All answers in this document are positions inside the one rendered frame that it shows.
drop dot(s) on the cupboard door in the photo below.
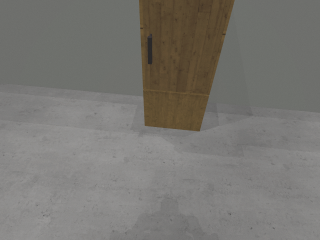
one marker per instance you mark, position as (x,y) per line
(186,36)

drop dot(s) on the handle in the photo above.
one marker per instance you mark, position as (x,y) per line
(149,48)

